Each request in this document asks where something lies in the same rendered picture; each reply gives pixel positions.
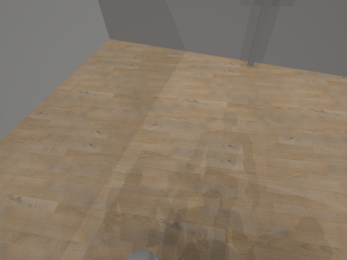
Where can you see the panel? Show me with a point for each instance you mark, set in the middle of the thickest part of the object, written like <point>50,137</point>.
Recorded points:
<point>259,31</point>

